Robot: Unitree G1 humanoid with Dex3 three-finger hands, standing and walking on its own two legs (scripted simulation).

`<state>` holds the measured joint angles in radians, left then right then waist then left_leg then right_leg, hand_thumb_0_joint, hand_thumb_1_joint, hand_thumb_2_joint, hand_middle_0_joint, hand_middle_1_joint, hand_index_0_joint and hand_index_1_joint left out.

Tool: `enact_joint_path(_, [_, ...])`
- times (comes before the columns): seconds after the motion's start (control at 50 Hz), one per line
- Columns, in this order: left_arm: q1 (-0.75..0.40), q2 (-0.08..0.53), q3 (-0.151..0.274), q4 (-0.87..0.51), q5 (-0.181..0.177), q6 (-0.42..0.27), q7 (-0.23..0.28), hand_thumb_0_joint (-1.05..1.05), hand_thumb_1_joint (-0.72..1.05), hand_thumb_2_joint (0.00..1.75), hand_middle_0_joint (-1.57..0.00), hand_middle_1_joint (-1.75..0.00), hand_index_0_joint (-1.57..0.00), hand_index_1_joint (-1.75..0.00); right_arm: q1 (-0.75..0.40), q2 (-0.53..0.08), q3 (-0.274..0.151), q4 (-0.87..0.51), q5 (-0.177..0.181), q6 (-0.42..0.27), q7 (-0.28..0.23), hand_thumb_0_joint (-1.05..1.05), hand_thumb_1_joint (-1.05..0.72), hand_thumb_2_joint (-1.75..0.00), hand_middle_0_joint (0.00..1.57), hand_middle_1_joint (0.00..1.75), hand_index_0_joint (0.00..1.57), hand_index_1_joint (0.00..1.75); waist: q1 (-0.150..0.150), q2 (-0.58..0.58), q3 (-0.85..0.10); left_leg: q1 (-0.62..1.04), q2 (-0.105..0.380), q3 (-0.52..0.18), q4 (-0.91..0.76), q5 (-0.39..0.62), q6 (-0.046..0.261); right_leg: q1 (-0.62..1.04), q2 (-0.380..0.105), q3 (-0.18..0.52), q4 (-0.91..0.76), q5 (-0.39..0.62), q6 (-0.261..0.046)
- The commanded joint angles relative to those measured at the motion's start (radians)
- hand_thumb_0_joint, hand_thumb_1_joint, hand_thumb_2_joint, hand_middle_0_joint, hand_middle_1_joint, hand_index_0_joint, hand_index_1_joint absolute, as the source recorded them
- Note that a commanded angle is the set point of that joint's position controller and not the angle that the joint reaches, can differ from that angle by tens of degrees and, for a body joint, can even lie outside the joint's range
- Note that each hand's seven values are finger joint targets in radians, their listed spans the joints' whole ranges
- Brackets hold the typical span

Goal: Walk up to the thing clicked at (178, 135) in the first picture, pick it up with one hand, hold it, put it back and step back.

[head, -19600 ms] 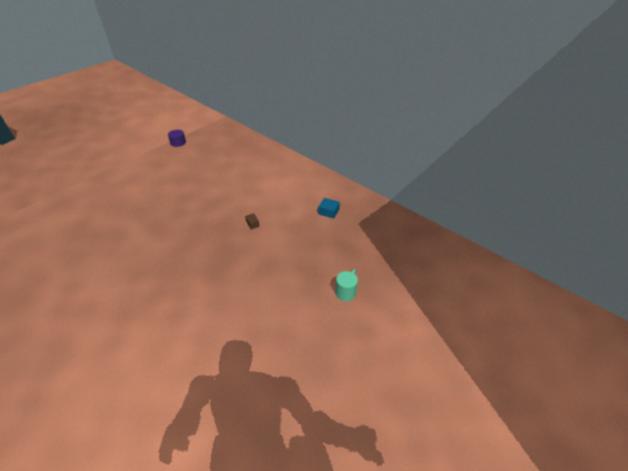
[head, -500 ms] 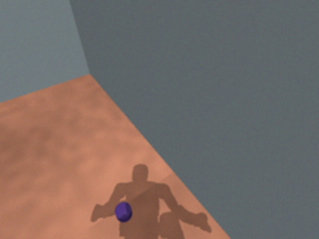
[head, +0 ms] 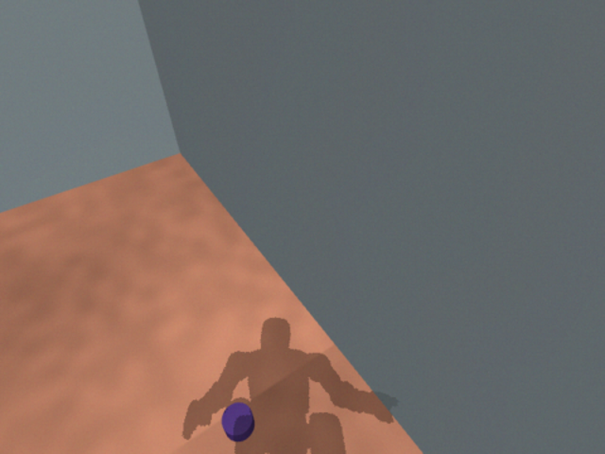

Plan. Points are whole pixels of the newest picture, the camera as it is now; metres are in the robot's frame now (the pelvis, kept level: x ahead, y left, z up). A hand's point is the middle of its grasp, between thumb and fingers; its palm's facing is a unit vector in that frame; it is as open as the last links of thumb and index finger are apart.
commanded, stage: walk up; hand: left
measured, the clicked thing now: (238, 421) +0.42 +0.22 -0.75
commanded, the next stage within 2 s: stand in 0.90 s
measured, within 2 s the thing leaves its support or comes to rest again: neither
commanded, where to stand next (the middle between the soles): +0.03 -0.01 m, yaw -1 degrees
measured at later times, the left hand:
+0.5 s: hand out of the picture +0.10 +0.24 -0.15, palm faces -0.03 -0.95 -0.32, open 7.4 cm
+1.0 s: hand out of the picture +0.10 +0.24 -0.15, palm faces -0.03 -0.94 -0.33, open 7.4 cm
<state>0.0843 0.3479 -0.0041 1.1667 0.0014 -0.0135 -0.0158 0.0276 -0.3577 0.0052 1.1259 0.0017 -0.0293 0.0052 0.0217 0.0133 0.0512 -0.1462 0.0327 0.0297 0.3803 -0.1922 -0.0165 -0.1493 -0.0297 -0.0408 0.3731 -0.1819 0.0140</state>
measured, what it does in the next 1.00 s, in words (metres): stands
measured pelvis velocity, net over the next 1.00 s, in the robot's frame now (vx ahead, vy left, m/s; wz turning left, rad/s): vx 0.01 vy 0.00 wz -0.01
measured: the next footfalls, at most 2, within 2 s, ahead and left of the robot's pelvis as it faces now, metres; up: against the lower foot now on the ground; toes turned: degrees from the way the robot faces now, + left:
none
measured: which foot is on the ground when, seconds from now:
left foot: down 0.00-1.00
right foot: down 0.00-1.00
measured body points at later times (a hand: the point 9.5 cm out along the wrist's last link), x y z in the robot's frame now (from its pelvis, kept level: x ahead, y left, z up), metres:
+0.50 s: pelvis +0.01 -0.01 +0.00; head +0.01 -0.01 +0.45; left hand +0.10 +0.29 -0.13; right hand +0.07 -0.31 -0.13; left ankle +0.01 +0.13 -0.75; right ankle +0.01 -0.13 -0.75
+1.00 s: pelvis +0.01 +0.00 +0.00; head +0.02 +0.00 +0.45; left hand +0.10 +0.29 -0.13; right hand +0.09 -0.30 -0.13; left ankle +0.01 +0.13 -0.75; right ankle +0.01 -0.13 -0.75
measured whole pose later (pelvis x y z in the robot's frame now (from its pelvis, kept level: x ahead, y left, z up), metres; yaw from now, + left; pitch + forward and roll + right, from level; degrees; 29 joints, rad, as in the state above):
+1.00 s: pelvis +0.01 +0.00 +0.00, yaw -1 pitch -2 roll +0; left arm 0.08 0.34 0.01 1.15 0.01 -0.01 -0.01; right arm 0.09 -0.34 0.00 1.15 -0.01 -0.02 0.00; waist -0.01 0.00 0.04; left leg -0.10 0.04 0.04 0.31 -0.18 -0.02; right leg -0.12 -0.02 -0.03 0.32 -0.17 0.01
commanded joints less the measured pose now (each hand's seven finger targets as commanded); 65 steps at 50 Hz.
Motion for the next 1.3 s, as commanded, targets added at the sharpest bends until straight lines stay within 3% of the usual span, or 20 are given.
enact_joint_path(0.0, [-0.052, 0.213, 0.042, -0.044, -0.001, -0.019, 0.016, 0.0, 0.9, 0.9, -0.2, -0.3, -0.2, -0.3, -0.034, -0.215, -0.047, -0.033, -0.001, -0.009, -0.01, 0.0, -0.9, -0.9, 0.2, 0.3, 0.2, 0.3, -0.02, -0.03, -0.083, 0.053, 0.104, -0.085, -0.081, 0.134, 0.035, 0.01, -0.112, 0.097, -0.098, 0.128, -0.025])
enact_joint_path(0.14, [-0.053, 0.214, 0.052, -0.046, 0.004, -0.02, 0.018, 0.0, 0.9, 0.9, -0.2, -0.3, -0.2, -0.3, -0.038, -0.209, -0.046, -0.024, -0.004, -0.008, -0.01, 0.0, -0.9, -0.9, 0.2, 0.3, 0.2, 0.3, -0.016, -0.027, -0.102, 0.068, 0.107, -0.076, -0.091, 0.158, 0.03, 0.039, -0.113, 0.097, -0.111, 0.159, -0.024])
enact_joint_path(0.2, [-0.074, 0.214, 0.054, -0.052, 0.005, -0.017, 0.017, 0.0, 0.9, 0.9, -0.2, -0.3, -0.2, -0.3, -0.025, -0.204, -0.042, -0.018, -0.006, -0.008, -0.011, 0.0, -0.9, -0.9, 0.2, 0.3, 0.2, 0.3, -0.02, -0.021, -0.085, 0.036, 0.102, -0.074, -0.108, 0.116, 0.024, 0.045, -0.114, 0.104, -0.114, 0.136, -0.025])
enact_joint_path(0.58, [-0.069, 0.205, 0.059, -0.071, 0.006, -0.009, 0.015, 0.0, 0.9, 0.9, -0.2, -0.3, -0.2, -0.3, 0.023, -0.207, -0.043, -0.021, -0.011, -0.008, -0.014, 0.0, -0.9, -0.9, 0.2, 0.3, 0.2, 0.3, -0.026, -0.015, -0.074, 0.027, 0.097, -0.073, -0.106, 0.095, 0.029, 0.04, -0.098, 0.109, -0.112, 0.099, -0.027])
enact_joint_path(0.86, [-0.051, 0.197, 0.057, -0.076, 0.007, -0.009, 0.016, 0.0, 0.9, 0.9, -0.2, -0.3, -0.2, -0.3, 0.021, -0.208, -0.047, -0.03, -0.011, -0.007, -0.015, 0.0, -0.9, -0.9, 0.2, 0.3, 0.2, 0.3, -0.025, -0.013, -0.084, 0.057, 0.104, -0.071, -0.108, 0.12, 0.031, 0.039, -0.096, 0.104, -0.106, 0.13, -0.026])
enact_joint_path(1.02, [-0.045, 0.211, 0.046, -0.079, 0.004, -0.017, 0.022, 0.0, 0.9, 0.9, -0.2, -0.3, -0.2, -0.3, 0.01, -0.205, -0.043, -0.034, -0.011, -0.004, -0.012, 0.0, -0.9, -0.9, 0.2, 0.3, 0.2, 0.3, -0.026, 0.0, -0.103, 0.084, 0.122, -0.08, -0.12, 0.207, 0.019, 0.053, -0.111, 0.1, -0.097, 0.184, -0.029])
enact_joint_path(1.28, [-0.031, 0.215, 0.039, -0.083, 0.006, -0.019, 0.026, 0.0, 0.9, 0.9, -0.2, -0.3, -0.2, -0.3, 0.008, -0.209, -0.044, -0.036, -0.012, 0.002, -0.008, 0.0, -0.9, -0.9, 0.2, 0.3, 0.2, 0.3, -0.026, 0.002, -0.084, 0.061, 0.117, -0.078, -0.124, 0.137, 0.024, 0.049, -0.115, 0.098, -0.121, 0.133, -0.026])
